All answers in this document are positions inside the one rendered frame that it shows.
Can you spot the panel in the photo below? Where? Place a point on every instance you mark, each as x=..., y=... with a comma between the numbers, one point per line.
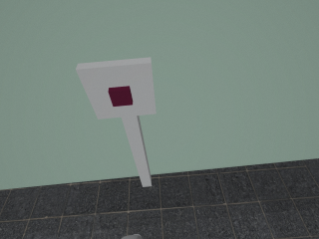
x=98, y=77

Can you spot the button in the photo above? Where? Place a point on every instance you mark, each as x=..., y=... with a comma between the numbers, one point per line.
x=121, y=96

